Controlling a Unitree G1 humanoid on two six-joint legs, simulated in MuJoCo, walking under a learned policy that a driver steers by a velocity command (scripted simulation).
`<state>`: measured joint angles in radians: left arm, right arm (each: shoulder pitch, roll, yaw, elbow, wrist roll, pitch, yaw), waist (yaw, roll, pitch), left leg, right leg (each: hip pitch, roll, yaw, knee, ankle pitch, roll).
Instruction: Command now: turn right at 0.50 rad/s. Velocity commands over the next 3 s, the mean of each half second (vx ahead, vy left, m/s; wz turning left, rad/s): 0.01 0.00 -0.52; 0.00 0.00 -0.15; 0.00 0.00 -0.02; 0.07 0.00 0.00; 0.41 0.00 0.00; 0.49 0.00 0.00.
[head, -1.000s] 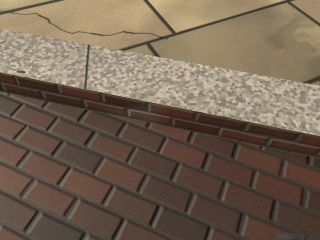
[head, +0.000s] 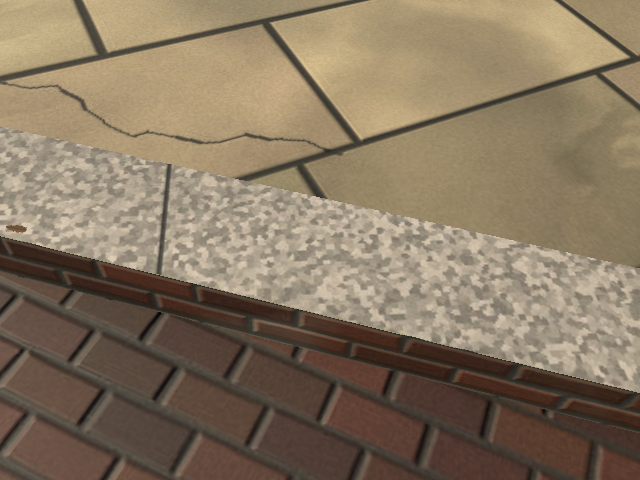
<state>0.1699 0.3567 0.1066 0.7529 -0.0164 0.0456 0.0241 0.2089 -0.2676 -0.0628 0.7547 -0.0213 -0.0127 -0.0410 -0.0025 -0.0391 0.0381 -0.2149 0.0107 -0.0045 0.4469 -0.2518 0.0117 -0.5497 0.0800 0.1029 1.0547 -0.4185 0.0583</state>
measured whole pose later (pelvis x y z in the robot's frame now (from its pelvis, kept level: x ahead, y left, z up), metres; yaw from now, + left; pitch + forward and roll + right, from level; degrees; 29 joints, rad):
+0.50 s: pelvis +0.00 -0.05 +0.00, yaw -17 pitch +2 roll +1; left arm 0.15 0.31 0.06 0.64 0.00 0.03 0.02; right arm 0.14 -0.34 -0.08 0.72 -0.01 0.01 -0.04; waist 0.00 0.03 0.06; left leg -0.52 0.02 -0.03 1.00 -0.39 -0.09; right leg -0.28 0.05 0.07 0.44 -0.19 -0.05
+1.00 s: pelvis +0.02 -0.02 -0.01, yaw -19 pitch -1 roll +0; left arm 0.21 0.26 0.04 0.77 0.01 0.02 0.01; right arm 0.18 -0.24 -0.01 0.72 -0.02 -0.03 -0.01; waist 0.01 0.00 0.03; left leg -0.23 -0.01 -0.01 0.54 -0.29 0.01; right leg -0.24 0.04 0.11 0.54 -0.28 0.01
